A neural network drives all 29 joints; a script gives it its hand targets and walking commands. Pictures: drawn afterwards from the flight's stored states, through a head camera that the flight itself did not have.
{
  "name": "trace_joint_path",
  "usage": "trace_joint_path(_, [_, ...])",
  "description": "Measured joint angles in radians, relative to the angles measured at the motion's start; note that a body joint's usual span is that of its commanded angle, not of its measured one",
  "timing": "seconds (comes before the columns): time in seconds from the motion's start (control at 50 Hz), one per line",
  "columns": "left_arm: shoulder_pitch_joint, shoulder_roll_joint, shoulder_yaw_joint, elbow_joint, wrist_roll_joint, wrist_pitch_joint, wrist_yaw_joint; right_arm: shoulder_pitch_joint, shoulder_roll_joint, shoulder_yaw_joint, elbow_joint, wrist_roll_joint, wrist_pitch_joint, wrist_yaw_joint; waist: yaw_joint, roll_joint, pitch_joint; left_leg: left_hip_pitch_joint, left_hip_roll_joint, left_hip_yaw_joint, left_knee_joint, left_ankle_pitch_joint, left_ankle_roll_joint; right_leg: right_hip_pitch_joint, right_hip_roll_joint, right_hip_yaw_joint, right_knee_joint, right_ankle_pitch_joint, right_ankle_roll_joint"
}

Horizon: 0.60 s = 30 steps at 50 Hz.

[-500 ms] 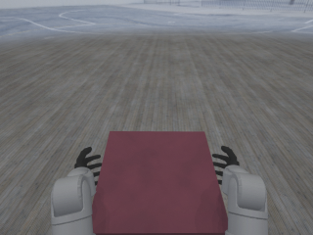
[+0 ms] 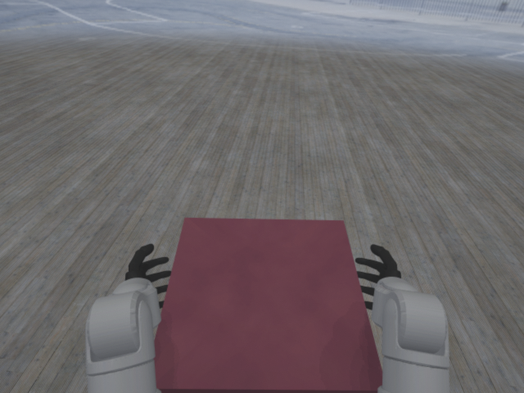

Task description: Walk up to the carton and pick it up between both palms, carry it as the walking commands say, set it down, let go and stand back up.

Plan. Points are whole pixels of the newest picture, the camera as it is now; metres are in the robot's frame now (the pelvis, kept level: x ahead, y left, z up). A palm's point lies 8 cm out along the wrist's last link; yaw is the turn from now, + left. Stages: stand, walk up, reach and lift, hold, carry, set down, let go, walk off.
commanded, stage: carry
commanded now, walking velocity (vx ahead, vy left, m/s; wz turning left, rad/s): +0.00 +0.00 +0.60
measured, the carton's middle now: (263, 313) +0.26 +0.00 +0.03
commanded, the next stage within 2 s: none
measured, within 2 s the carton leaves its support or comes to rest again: neither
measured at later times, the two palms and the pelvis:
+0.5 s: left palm (67, 344) +0.15 +0.23 +0.13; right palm (344, 306) +0.22 -0.11 +0.10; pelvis -0.06 +0.01 +0.01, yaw +14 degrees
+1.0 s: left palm out of the picture +0.07 +0.28 +0.11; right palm (291, 327) +0.20 -0.04 +0.08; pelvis -0.10 +0.03 +0.00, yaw +25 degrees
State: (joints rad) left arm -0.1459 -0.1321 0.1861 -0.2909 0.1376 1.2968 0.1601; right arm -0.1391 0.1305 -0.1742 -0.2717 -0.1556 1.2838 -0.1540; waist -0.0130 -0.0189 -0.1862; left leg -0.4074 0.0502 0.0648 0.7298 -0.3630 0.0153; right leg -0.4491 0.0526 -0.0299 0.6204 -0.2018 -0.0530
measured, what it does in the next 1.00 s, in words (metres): walks backwards, turning left: right foot, then left foot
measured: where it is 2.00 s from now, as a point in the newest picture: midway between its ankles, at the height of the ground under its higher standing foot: outside the picture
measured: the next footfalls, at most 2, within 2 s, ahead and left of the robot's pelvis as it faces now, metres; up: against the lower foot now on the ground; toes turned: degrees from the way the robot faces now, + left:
right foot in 0.20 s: +0.02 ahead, -0.08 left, +0.00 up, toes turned +2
left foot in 0.62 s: -0.04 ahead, +0.17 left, +0.00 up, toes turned +21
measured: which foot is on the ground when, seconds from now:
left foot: down 0.00-0.22, up 0.24-0.60, down 0.62-0.90, up 0.92-1.00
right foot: up 0.00-0.18, down 0.20-0.62, up 0.64-0.86, down 0.88-1.00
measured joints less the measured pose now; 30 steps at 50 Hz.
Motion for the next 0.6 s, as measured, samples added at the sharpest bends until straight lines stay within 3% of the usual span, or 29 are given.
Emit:
trace_joint_path(0.06, [0.002,0.0,0.0,-0.001,0.0,-0.004,0.0,0.0,0.0,0.001,0.0,0.0,-0.001,0.002,0.0,0.025,0.012,-0.021,0.0,-0.003,-0.004,0.071,0.019,-0.086,-0.003,-0.001,0.316,-0.122,0.008])
trace_joint_path(0.1, [0.001,0.001,0.0,-0.003,0.0,-0.006,0.002,0.0,0.001,0.002,0.0,0.0,-0.003,0.002,0.001,0.043,0.014,-0.04,-0.001,-0.004,-0.018,0.144,0.019,-0.085,-0.009,0.001,0.397,-0.146,0.008])
trace_joint_path(0.16, [-0.008,0.001,0.0,-0.003,0.0,-0.013,0.004,-0.001,0.001,0.003,-0.001,0.0,-0.014,0.002,0.001,0.051,0.014,-0.085,-0.014,-0.003,-0.02,0.172,0.017,-0.017,-0.014,0.001,0.324,-0.199,0.008])
trace_joint_path(0.2, [-0.019,0.001,0.0,-0.004,0.0,-0.021,0.006,-0.005,0.002,0.003,-0.005,0.0,-0.023,-0.001,0.002,0.053,0.014,-0.117,-0.022,-0.002,-0.027,0.186,0.013,0.065,-0.002,0.002,0.176,-0.222,0.008])
trace_joint_path(0.24, [-0.018,-0.005,-0.012,-0.003,-0.002,-0.032,0.006,-0.003,-0.003,-0.009,-0.012,0.0,-0.03,-0.001,0.001,0.095,0.033,-0.127,-0.021,-0.028,-0.043,0.181,0.001,0.088,0.011,-0.016,0.094,-0.163,0.007])
trace_joint_path(0.26, [-0.016,-0.004,-0.016,-0.003,-0.002,-0.032,0.006,0.005,0.0,-0.012,-0.017,0.0,-0.031,0.0,0.001,0.101,0.035,-0.133,-0.026,-0.029,-0.026,0.114,-0.014,0.094,0.005,-0.024,0.073,-0.145,0.006])
trace_joint_path(0.3, [-0.012,-0.002,-0.018,-0.005,-0.002,-0.041,-0.003,0.027,-0.001,0.002,-0.046,0.002,-0.031,-0.004,0.001,0.082,0.035,-0.179,-0.038,-0.029,0.136,0.02,-0.031,0.094,-0.027,-0.036,0.046,-0.124,0.003])
trace_joint_path(0.36, [-0.004,-0.002,-0.018,-0.015,-0.004,-0.065,-0.021,0.03,-0.002,0.011,-0.08,0.003,-0.03,-0.012,0.001,0.053,0.035,-0.208,-0.038,-0.03,0.343,0.01,-0.042,0.095,-0.081,-0.053,0.023,-0.109,0.003])
trace_joint_path(0.44, [-0.012,-0.002,-0.018,-0.038,-0.009,-0.073,-0.026,0.03,-0.002,0.015,-0.119,0.003,-0.03,-0.016,0.0,0.047,0.035,-0.195,-0.037,-0.03,0.388,-0.003,-0.054,0.082,-0.149,-0.102,0.022,-0.109,0.008])
trace_joint_path(0.52, [0.001,-0.001,-0.018,-0.061,-0.009,-0.075,-0.028,0.03,-0.002,0.026,-0.129,0.003,-0.029,-0.017,0.0,0.048,0.035,-0.155,-0.037,-0.031,0.288,-0.015,-0.056,0.073,-0.194,-0.161,0.022,-0.109,0.024])
trace_joint_path(0.6, [0.016,0.0,-0.018,-0.09,-0.01,-0.072,-0.029,0.03,-0.002,0.033,-0.139,0.007,-0.029,-0.014,-0.001,0.04,0.037,-0.04,-0.037,-0.032,-0.013,-0.002,-0.055,0.051,-0.226,-0.212,0.074,-0.132,0.052])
